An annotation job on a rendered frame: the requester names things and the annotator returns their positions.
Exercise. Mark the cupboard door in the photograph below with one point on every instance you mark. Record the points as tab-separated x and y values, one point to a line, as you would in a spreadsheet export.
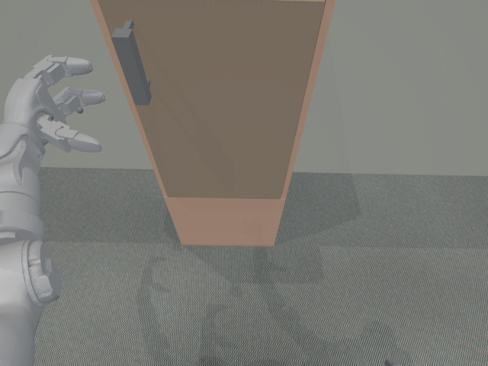
228	79

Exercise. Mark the robot left forearm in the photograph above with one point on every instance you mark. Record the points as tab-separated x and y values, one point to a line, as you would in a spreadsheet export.
20	195

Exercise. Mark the handle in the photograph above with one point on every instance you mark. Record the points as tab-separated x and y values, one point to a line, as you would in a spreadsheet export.
128	54

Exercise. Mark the robot left hand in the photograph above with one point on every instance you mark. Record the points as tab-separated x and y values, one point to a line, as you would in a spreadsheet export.
28	103

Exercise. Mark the robot left upper arm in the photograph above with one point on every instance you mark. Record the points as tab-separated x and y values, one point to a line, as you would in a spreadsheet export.
29	280

